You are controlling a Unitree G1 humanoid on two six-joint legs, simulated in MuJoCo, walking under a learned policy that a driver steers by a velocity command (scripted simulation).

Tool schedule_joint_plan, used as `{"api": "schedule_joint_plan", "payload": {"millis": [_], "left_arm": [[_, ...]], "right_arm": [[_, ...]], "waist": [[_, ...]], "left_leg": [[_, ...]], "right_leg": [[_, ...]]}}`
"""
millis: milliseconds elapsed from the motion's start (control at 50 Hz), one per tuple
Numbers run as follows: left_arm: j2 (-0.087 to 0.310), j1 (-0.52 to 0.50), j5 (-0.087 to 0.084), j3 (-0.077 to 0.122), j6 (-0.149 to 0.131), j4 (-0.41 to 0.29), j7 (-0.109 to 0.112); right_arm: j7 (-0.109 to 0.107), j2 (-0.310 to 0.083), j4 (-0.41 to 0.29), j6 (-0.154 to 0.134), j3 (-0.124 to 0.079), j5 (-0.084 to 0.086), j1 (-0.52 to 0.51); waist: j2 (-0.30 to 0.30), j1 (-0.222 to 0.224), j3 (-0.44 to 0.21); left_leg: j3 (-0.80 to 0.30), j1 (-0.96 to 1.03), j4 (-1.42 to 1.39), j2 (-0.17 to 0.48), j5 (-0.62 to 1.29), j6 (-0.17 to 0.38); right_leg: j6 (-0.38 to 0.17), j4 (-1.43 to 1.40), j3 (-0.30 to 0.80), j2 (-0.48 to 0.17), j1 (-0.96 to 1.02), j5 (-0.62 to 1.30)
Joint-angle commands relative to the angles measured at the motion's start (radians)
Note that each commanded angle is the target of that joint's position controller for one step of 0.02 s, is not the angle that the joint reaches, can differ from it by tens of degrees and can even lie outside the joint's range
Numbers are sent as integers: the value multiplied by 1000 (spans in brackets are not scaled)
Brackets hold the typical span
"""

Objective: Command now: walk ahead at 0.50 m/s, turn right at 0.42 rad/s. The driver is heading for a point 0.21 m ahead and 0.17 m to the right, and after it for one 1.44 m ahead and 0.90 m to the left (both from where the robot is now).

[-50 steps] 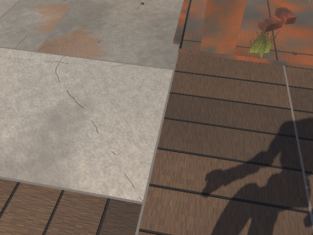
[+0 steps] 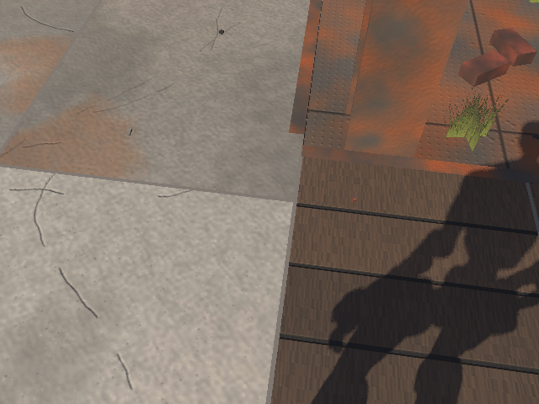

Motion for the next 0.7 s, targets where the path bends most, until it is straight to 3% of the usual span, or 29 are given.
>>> {"api": "schedule_joint_plan", "payload": {"millis": [20, 60, 120, 140, 180, 240, 280, 300, 320, 340, 360, 380, 400, 420, 440, 480, 520, 600, 660, 700], "left_arm": [[27, 45, -4, 21, 18, -53, 1], [23, 2, 2, 24, 33, -81, 2], [15, -67, 28, 19, 25, -108, -1], [4, -97, 37, 11, 20, -118, -7], [-14, -188, 45, -3, 12, -135, -17], [16, -252, 39, -4, 9, -156, -25], [60, -233, 41, 8, 3, -159, -22], [87, -174, 46, 19, -2, -140, -18], [157, -98, 56, 42, -7, -115, -8], [235, -4, 79, 58, -6, -110, 6], [245, 7, 73, 54, 10, -123, 10], [183, -7, 61, 37, 21, -149, 7], [150, -83, 52, 28, 26, -165, 10], [120, -147, 48, 18, 28, -172, 16], [100, -195, 49, 13, 33, -175, 20], [105, -246, 71, 17, 39, -170, 24], [115, -259, 73, 20, 39, -164, 32], [151, -280, 59, 31, 47, -158, 50], [173, -276, 42, 37, 60, -148, 50], [178, -285, 24, 39, 72, -142, 46]], "right_arm": [[-6, -81, -17, -14, -17, -8, 26], [-17, -115, -9, -16, -26, -9, 36], [-27, -121, 22, -5, -24, -12, 78], [-30, -122, 21, 1, -20, -4, 68], [-32, -138, 30, 12, -19, 10, 98], [-33, -170, 59, 32, -26, 22, 156], [-36, -180, 62, 42, -32, 34, 137], [-38, -180, 55, 47, -34, 40, 107], [-39, -161, 48, 46, -30, 32, 126], [-38, -104, 14, 41, -12, 7, 141], [-38, -10, 20, 44, 18, 14, 260], [-39, -104, 30, 57, -11, 34, 250], [-42, -133, 3, 70, -25, 52, 179], [-53, -122, -4, 90, -29, 49, 141], [-64, -124, -9, 114, -38, 37, 130], [-73, -97, -25, 149, -41, 27, 154], [-74, -88, -46, 159, -44, 25, 152], [-54, -95, -97, 162, -41, 22, 82], [-36, -120, -124, 168, -47, 20, 63], [-26, -122, -122, 172, -52, 15, 104]], "waist": [[130, 9, -54], [113, 16, -17], [80, 21, 15], [86, 24, 16], [83, -12, 9], [107, -34, -15], [136, -4, -42], [133, 38, -68], [89, 54, -126], [-38, 60, -266], [-244, 38, -421], [-148, 59, -463], [-117, 42, -356], [-69, 20, -261], [-67, -1, -193], [-101, -36, -133], [-105, -45, -121], [-100, -34, -146], [-107, -30, -147], [-89, -58, -141]], "left_leg": [[-223, 153, -284, 273, 90, 125], [-160, 138, -310, 284, 152, 137], [-74, 129, -283, 241, 455, 146], [-38, 115, -273, 215, 517, 138], [-22, 119, -249, 192, 573, 132], [-75, 226, -166, 219, 581, 129], [-126, 275, -89, 231, 545, 104], [-129, 270, -19, 209, 527, 77], [-108, 220, 102, 144, 465, 36], [-58, 18, 352, 59, 105, -19], [-80, -229, 670, -50, -570, -72], [-197, -244, 797, -11, -609, -77], [-175, -320, 831, 24, -543, -74], [-158, -342, 809, 60, -474, -82], [-159, -310, 778, 82, -414, -93], [-125, -200, 743, 78, -329, -97], [-108, -178, 674, 80, -284, -90], [-86, -103, 476, 88, -195, -72], [-57, -46, 359, 73, -187, -49], [-21, 45, 200, 46, -114, -13]], "right_leg": [[-9, -2, 57, -100, -148, 88], [1, -45, 61, -106, -209, 149], [24, -252, 40, -68, -207, 247], [27, -351, -7, -65, -167, 298], [37, -490, -69, -33, -96, 374], [39, -604, -64, 6, -71, 358], [18, -678, -46, 20, -21, 333], [1, -754, -59, 37, 73, 403], [-25, -778, -45, 10, 236, 658], [-99, -667, 102, -179, 529, 1116], [-282, -664, 343, -423, 759, 1270], [-280, -716, 342, -391, 683, 1057], [-244, -763, 257, -351, 579, 828], [-209, -817, 201, -305, 459, 607], [-186, -871, 157, -280, 330, 431], [-177, -947, 71, -249, 143, 268], [-187, -973, 17, -252, 112, 251], [-174, -976, -56, -271, 142, 256], [-145, -951, -80, -292, 185, 221], [-98, -886, -114, -279, 182, 161]]}}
